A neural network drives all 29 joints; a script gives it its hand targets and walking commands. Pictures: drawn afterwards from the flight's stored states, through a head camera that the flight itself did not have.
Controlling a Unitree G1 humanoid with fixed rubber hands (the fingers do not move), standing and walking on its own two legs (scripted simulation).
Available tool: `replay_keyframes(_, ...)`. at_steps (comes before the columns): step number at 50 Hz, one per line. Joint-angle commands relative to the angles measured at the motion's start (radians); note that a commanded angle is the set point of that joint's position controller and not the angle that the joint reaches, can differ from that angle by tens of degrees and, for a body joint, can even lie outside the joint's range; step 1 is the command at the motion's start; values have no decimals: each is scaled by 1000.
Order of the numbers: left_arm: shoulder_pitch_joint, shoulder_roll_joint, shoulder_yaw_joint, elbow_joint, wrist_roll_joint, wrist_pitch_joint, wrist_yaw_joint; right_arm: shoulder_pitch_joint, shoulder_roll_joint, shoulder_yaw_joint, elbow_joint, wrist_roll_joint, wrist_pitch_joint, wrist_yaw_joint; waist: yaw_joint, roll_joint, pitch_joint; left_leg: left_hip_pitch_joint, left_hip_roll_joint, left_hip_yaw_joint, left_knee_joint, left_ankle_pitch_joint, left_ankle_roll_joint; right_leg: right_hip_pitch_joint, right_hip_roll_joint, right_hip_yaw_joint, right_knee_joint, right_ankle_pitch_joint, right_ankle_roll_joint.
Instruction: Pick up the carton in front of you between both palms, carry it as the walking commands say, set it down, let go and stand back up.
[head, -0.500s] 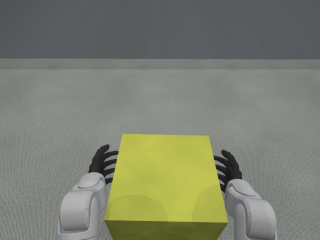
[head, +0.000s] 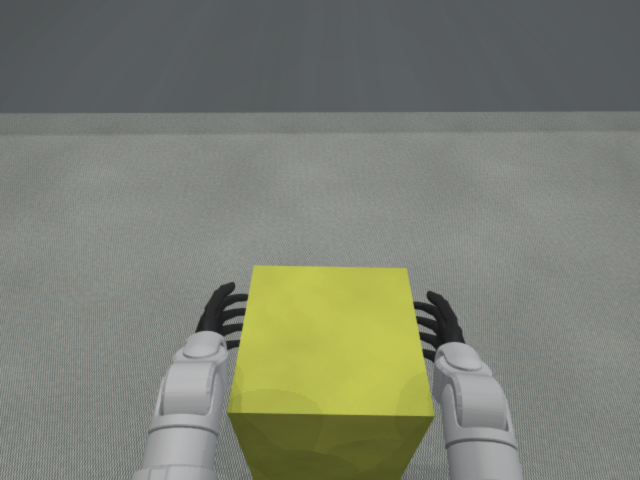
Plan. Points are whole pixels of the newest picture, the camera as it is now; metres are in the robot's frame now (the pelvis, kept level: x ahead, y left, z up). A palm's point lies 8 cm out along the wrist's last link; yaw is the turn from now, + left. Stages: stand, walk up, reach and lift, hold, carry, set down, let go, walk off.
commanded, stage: carry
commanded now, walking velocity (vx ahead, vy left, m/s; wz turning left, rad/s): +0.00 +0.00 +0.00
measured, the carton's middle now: (327, 378) +0.27 +0.00 -0.06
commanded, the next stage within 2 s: hold in 1.04 s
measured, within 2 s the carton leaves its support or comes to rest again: neither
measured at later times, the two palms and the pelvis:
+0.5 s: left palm (208, 346) +0.26 +0.15 +0.04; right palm (455, 356) +0.26 -0.15 +0.04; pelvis -0.02 +0.00 +0.00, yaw +0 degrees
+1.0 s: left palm (209, 353) +0.25 +0.14 +0.04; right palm (460, 364) +0.25 -0.16 +0.04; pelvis -0.03 -0.01 +0.00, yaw +0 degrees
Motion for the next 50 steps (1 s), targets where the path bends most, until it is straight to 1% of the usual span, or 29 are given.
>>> replay_keyframes(1, -445, -693, -518, -68, -194, -77, -180, -462, 685, 506, -71, 187, -78, 175, 0, 3, -237, 129, 108, -100, -50, 364, 4, 37, -87, 69, -53, 324, -11)
replay_keyframes(3, -460, -757, -555, -87, -207, -68, -194, -476, 755, 542, -86, 201, -69, 190, -1, 5, -251, 132, 108, -100, -47, 368, 4, 39, -87, 70, -51, 325, -12)
replay_keyframes(6, -449, -823, -595, -129, -227, -25, -208, -468, 825, 583, -122, 224, -27, 206, -2, 7, -272, 134, 109, -99, -39, 383, 3, 44, -88, 70, -44, 338, -12)
replay_keyframes(9, -414, -824, -571, -116, -217, 12, -213, -435, 825, 561, -113, 212, 9, 212, -2, 6, -274, 127, 111, -98, -35, 387, 2, 40, -89, 70, -39, 342, -12)
replay_keyframes(11, -409, -821, -552, -101, -207, 20, -217, -429, 821, 541, -99, 202, 18, 216, -2, 5, -262, 117, 111, -99, -39, 376, 1, 30, -89, 72, -42, 331, -12)
replay_keyframes(18, -458, -851, -556, -104, -218, 19, -227, -476, 854, 546, -98, 213, 16, 224, -3, 7, -238, 100, 109, -105, -57, 320, 0, 4, -89, 79, -58, 265, -17)
replay_keyframes(50, -469, -869, -546, -83, -217, 21, -236, -486, 871, 542, -80, 211, 19, 232, -3, 7, -258, 88, 113, -106, -60, 293, -6, -17, -90, 87, -58, 235, -22)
